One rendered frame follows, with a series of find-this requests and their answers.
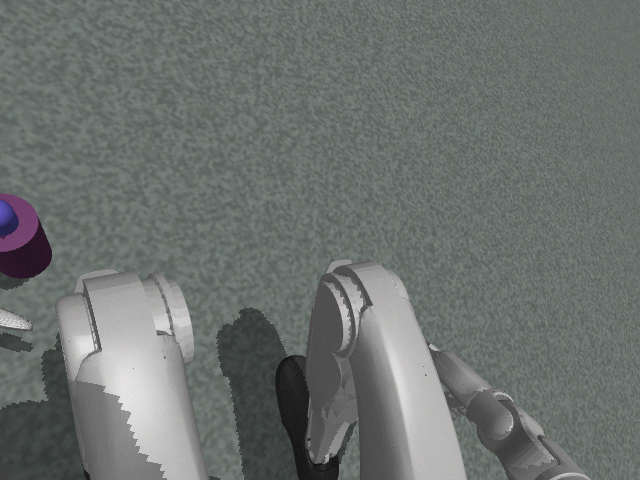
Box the right robot foot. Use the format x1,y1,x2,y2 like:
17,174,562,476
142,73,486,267
275,355,339,480

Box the right robot arm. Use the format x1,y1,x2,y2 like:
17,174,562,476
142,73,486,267
466,389,591,480

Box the right robot hand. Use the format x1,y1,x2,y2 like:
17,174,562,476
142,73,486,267
426,341,494,421

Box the bottle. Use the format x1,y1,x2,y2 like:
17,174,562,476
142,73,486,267
0,194,52,279

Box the left robot hand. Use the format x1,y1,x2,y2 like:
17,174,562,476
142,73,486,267
0,309,33,331

